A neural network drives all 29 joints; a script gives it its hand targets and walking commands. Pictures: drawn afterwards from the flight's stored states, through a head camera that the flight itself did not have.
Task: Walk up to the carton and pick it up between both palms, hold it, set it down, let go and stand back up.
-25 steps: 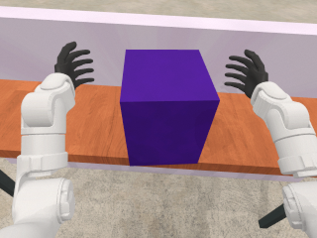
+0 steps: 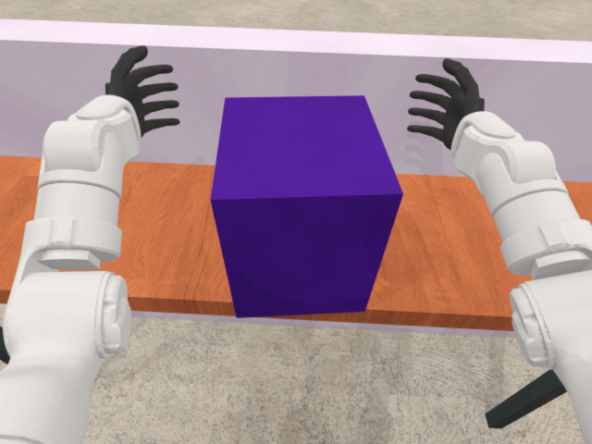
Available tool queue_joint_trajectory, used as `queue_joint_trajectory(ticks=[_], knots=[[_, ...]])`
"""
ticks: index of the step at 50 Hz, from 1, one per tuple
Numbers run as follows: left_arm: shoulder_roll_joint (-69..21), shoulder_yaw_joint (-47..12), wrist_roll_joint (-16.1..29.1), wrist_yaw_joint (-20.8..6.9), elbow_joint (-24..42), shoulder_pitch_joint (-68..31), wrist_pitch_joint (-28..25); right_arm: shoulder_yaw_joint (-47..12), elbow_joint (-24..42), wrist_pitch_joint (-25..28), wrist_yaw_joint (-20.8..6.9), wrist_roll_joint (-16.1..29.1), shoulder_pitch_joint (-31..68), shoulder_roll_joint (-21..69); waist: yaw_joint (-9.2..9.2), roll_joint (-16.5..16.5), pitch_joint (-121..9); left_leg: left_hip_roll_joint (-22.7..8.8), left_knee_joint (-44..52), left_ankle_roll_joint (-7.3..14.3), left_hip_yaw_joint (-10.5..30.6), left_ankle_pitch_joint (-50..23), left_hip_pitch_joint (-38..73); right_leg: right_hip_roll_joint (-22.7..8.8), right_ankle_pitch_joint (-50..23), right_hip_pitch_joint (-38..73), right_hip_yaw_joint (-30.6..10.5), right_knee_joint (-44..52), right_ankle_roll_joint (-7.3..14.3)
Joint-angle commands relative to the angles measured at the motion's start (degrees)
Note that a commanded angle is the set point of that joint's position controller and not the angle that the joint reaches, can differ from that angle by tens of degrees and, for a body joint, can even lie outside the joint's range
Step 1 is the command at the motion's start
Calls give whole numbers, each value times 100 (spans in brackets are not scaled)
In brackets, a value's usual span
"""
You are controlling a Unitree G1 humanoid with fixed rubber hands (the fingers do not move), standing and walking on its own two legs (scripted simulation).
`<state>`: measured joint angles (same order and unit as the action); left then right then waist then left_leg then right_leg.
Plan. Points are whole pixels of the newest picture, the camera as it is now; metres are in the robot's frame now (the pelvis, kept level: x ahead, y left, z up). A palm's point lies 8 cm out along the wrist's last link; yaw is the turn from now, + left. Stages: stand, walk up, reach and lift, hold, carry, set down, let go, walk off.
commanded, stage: reach and lift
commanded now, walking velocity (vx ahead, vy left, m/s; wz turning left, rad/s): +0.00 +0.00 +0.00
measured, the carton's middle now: (298, 209) +0.43 +0.02 +0.10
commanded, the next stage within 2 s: none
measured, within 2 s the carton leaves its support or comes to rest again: neither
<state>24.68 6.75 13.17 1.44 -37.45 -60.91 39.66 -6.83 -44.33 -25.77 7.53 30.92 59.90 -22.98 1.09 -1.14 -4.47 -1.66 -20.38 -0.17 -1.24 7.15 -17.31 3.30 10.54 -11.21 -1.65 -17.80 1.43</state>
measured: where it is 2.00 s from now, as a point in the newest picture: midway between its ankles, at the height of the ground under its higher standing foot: outside the picture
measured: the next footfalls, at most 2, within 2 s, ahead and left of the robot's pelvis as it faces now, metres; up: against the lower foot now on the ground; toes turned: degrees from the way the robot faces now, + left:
none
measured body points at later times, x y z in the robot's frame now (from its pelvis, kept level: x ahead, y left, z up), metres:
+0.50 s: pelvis -0.01 +0.01 +0.00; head +0.01 +0.03 +0.45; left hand +0.43 +0.22 +0.17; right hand +0.43 -0.16 +0.15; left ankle +0.03 +0.12 -0.75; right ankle -0.02 -0.10 -0.75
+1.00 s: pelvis +0.01 +0.00 +0.00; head +0.04 +0.02 +0.45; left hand +0.44 +0.19 +0.14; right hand +0.44 -0.14 +0.12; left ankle +0.03 +0.12 -0.75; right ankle -0.02 -0.10 -0.75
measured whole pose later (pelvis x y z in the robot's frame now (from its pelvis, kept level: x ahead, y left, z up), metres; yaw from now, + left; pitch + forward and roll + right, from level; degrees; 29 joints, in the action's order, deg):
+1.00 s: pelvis +0.01 +0.00 +0.00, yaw +0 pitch +7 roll -1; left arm 10.7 9.6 4.3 2.8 -37.1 -46.3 21.1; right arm -2.4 -40.3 -12.4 13.1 17.6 43.4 -9.8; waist -0.6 -1.1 -4.1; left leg -1.5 -21.3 -0.1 -0.8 7.7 -20.6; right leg 3.0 10.9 -14.5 -0.9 -18.5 0.8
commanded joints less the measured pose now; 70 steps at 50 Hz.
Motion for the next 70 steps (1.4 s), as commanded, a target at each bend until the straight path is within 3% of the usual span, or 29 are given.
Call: queue_joint_trajectory(ticks=[1, 2, 5, 6, 9, 11, 13, 15, 18, 23, 24, 25, 26, 28, 30, 32, 34, 38, 41, 45, 46, 49, 50, 52, 55, 58, 62, 67, 70], knots=[[713, 373, -422, -144, 1098, -1513, -394, 333, 745, 403, 118, -153, 1875, -752, -2, 235, -2859, 131, -319, -70, 72, -2148, 2289, -76, -3201, 723, 126, -78, -464], [620, 354, -482, -176, 861, -1337, -467, 321, 652, 444, 122, -193, 1739, -661, 1, 229, -2521, 134, -251, -60, 84, -1901, 2203, -108, -2975, 657, 122, -23, -465], [566, 293, -450, -132, 1456, -1249, -712, 491, 1233, 610, 115, -314, 1525, -550, 45, 361, -2729, 151, -245, -115, 72, -1990, 2260, -60, -2839, 686, 167, -3, -452], [580, 327, -428, -123, 1399, -1404, -811, 500, 1316, 657, 113, -355, 1691, -443, -73, 281, -2494, 178, -181, -60, 32, -1642, 2043, -103, -2432, 562, 148, 61, -457], [567, 178, -214, 128, 2537, -1831, -1070, 981, 2347, 893, 126, -576, 1868, -481, 5, 631, -3488, 130, -343, -216, 35, -1977, 2340, -34, -2383, 240, 255, -40, -361], [463, 90, -52, 236, 2537, -1875, -1144, 1122, 2394, 921, 69, -780, 1870, -360, -34, 596, -3571, 97, -336, -165, 25, -1436, 2357, -43, -1584, -227, 289, 72, -319], [508, -35, 169, 377, 2786, -2107, -1186, 1358, 2761, 963, 13, -962, 2054, -453, 7, 634, -3948, 57, -434, -184, 54, -1459, 2460, 0, -1446, -538, 320, 15, -279], [391, -141, 174, 482, 2604, -1868, -1189, 1491, 2642, 993, 1, -1143, 1865, -455, 34, 645, -4163, 11, -494, -182, 102, -1249, 2580, -5, -1185, -759, 343, -13, -274], [45, -252, 1, 434, 1650, -1309, -1278, 1440, 1751, 1013, -53, -1332, 1267, -254, 22, 671, -3724, -39, -444, -172, 188, -1104, 2492, -81, -931, -880, 326, 43, -245], [-288, -109, -462, 246, 475, -604, -1484, 1043, 556, 1066, -112, -1297, 765, -85, -104, 341, -2509, -38, -184, -145, 250, -1151, 2308, -55, -803, -566, 274, 183, -287], [-254, -39, -533, 210, 455, -514, -1569, 904, 600, 1134, -108, -1219, 679, -40, -200, 219, -2370, -8, -118, -83, 193, -1167, 2224, -73, -903, -437, 251, 189, -338], [-194, 2, -536, 195, 469, -611, -1658, 865, 874, 1213, -84, -1195, 847, -14, -236, 154, -2441, 31, -105, -53, 153, -1231, 2080, -100, -1116, -313, 214, 152, -396], [-172, -22, -516, 200, 452, -970, -1771, 998, 840, 1287, -28, -1282, 1039, -29, -135, 221, -2498, 48, -103, -77, 131, -1150, 1934, -113, -1181, -293, 221, 96, -426], [-232, -68, -395, 252, 529, -1247, -1993, 1018, 993, 1406, 22, -1306, 1333, 91, -219, 164, -2418, 35, -137, -97, 97, -1167, 1874, -76, -1128, -287, 240, 60, -398], [-264, -183, -239, 365, 993, -1659, -2204, 1190, 1473, 1550, 50, -1391, 1579, 94, -156, 295, -3009, 29, -259, -179, 131, -1286, 2068, -48, -1133, -462, 287, 19, -342], [-239, -127, -135, 466, 1095, -1980, -2305, 1107, 1708, 1552, 59, -1350, 1879, 112, -276, 230, -3347, 29, -384, -160, 111, -1402, 2096, -47, -1117, -567, 264, -13, -333], [-301, -207, -101, 540, 987, -2001, -2340, 1160, 1496, 1511, 81, -1453, 1825, 172, -159, 222, -3472, 11, -435, -137, 141, -1305, 2141, -40, -1140, -675, 269, -63, -335], [-598, -163, -361, 489, 1245, -1367, -2279, 940, 1104, 1552, 151, -1275, 1246, 225, -188, 532, -4028, 10, -714, -273, 190, -2327, 2779, -8, -1797, -668, 270, -27, -279], [-485, 196, -654, 350, 1453, -1046, -2097, 772, 1356, 1605, 289, -1174, 1096, 173, -194, 418, -4112, 115, -778, -241, 115, -2776, 2617, -35, -2755, -117, 218, -159, -461], [-563, 458, -875, 112, 875, -768, -2084, 585, 1618, 1608, 566, -1387, 1189, 694, -241, -171, -3370, 242, -395, 46, 38, -1763, 1683, -241, -3215, 643, 32, -262, -811], [-675, 475, -996, 100, 999, -756, -2101, 646, 1593, 1623, 637, -1425, 1045, 765, -194, -71, -3371, 233, -310, 25, 46, -1715, 1666, -242, -3281, 696, 51, -292, -822], [-889, 583, -1154, 126, 1127, -789, -2125, 517, 1710, 1594, 710, -1344, 1199, 1083, -369, 20, -2912, 221, -257, 30, -7, -1772, 1699, -183, -2854, 669, 43, -196, -736], [-1068, 433, -1093, 149, 1413, -870, -2141, 611, 1812, 1620, 711, -1383, 1191, 1064, -218, 144, -2979, 176, -289, -59, 46, -2028, 1930, -129, -2888, 493, 133, -158, -677], [-1151, 442, -1136, 170, 1817, -746, -2071, 591, 1951, 1614, 738, -1378, 962, 1089, -202, 108, -3059, 157, -394, -125, 19, -2414, 2408, -21, -2678, 390, 182, -45, -597], [-1411, 274, -1119, 214, 1740, -958, -1970, 673, 1563, 1520, 747, -1443, 1015, 1178, -58, 255, -2725, 132, -345, -169, 15, -2019, 2475, -28, -1967, -42, 258, 141, -515], [-1441, 229, -1160, 391, 1995, -849, -1944, 765, 1625, 1500, 787, -1591, 883, 1197, -69, 263, -2906, 72, -323, -168, 19, -1696, 2689, 28, -1235, -295, 314, 238, -448], [-1506, 41, -997, 558, 2141, -1110, -1914, 780, 2183, 1640, 870, -1622, 1309, 1250, -131, 246, -3446, 79, -548, -168, 20, -1869, 2628, 23, -1598, -358, 348, 44, -487], [-1728, 5, -1193, 548, 2068, -1042, -1848, 508, 1664, 1590, 864, -1348, 1198, 1307, -218, 662, -3334, 74, -614, -235, 75, -2058, 2717, -11, -1649, -513, 380, 35, -431], [-1723, 42, -1225, 559, 2102, -798, -1708, 478, 1811, 1608, 943, -1244, 1138, 1205, -248, 694, -3174, 60, -696, -277, 42, -2140, 2807, 6, -1512, -475, 345, 73, -414]])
